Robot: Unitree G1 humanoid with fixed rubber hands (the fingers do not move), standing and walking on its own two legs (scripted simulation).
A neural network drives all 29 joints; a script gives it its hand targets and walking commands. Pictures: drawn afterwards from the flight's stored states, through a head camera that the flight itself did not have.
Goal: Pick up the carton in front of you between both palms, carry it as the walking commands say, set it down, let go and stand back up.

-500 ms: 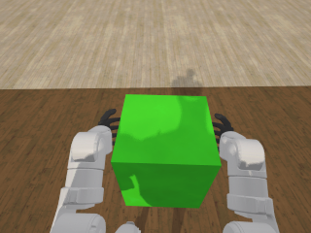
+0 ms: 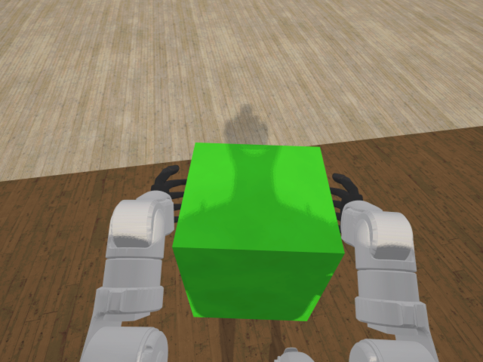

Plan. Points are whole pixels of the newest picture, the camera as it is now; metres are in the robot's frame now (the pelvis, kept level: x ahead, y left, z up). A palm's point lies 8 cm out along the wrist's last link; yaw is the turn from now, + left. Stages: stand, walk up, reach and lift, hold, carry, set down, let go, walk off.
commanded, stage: carry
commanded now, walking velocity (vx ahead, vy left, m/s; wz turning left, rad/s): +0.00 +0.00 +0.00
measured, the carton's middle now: (253, 236) +0.35 -0.02 +0.02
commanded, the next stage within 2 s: none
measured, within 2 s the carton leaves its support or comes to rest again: neither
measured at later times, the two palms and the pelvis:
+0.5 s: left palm (167, 143) +0.55 +0.15 +0.05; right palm (306, 137) +0.58 -0.14 +0.05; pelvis +0.21 -0.02 -0.04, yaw +3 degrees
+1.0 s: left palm (159, 125) +0.57 +0.17 +0.08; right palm (301, 126) +0.58 -0.13 +0.07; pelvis +0.23 +0.01 -0.04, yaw +2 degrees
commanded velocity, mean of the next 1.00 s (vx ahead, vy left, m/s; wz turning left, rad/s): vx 0.00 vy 0.00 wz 0.00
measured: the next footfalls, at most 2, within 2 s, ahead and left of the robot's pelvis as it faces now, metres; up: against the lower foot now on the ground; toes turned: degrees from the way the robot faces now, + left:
right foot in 0.24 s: +0.28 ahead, -0.07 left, -0.04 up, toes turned -2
left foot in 0.54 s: +0.27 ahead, +0.11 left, -0.05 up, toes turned +4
